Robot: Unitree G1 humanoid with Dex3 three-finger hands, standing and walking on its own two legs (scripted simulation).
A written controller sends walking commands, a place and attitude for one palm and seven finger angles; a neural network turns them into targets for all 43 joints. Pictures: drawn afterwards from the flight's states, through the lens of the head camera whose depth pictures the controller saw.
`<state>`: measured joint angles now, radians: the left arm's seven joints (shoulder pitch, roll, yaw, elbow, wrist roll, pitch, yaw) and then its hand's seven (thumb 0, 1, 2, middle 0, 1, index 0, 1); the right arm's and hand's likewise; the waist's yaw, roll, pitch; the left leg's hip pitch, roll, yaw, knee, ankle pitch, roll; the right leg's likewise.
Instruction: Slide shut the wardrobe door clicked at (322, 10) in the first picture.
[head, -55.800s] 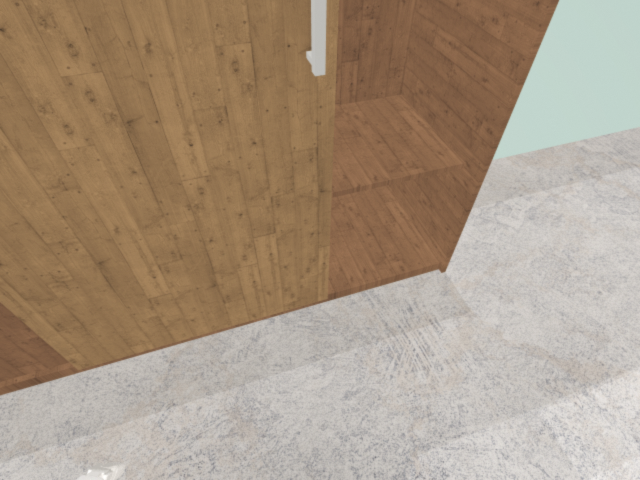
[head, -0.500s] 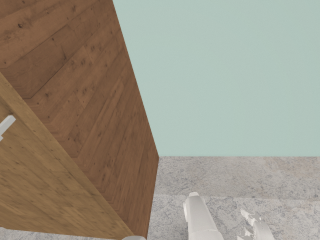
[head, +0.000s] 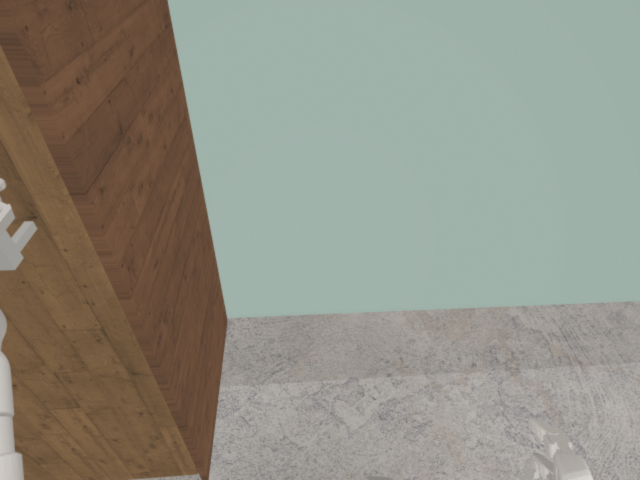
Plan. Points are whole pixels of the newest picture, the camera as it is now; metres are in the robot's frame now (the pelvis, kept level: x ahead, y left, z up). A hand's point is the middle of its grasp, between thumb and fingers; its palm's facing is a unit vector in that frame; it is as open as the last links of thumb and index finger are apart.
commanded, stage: stop walking and hold the door there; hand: left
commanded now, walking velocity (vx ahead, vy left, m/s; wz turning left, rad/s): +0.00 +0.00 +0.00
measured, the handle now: out of the picture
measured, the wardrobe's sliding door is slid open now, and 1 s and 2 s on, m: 0.00 0.00 0.00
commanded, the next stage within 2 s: none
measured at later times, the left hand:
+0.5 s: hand out of the picture +0.29 +0.33 +0.24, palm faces +0.62 -0.78 -0.12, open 7.3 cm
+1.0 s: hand out of the picture +0.29 +0.33 +0.24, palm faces +0.61 -0.78 -0.10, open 7.2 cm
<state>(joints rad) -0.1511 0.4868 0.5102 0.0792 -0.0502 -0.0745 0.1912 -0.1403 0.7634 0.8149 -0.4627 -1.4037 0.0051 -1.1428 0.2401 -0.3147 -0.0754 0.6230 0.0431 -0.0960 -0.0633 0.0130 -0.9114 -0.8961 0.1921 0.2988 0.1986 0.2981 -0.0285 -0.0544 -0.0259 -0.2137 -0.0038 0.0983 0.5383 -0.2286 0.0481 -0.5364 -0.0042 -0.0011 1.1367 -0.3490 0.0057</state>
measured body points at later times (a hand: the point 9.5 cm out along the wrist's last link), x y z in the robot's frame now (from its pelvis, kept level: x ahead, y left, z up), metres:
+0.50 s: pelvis +0.01 +0.04 +0.01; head -0.01 +0.02 +0.46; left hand +0.25 +0.37 +0.25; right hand +0.16 -0.19 -0.09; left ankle +0.05 +0.12 -0.73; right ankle +0.02 -0.09 -0.73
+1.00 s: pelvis +0.03 +0.05 +0.02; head +0.00 +0.03 +0.46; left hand +0.26 +0.37 +0.25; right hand +0.21 -0.18 -0.07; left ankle +0.05 +0.13 -0.73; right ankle +0.02 -0.09 -0.73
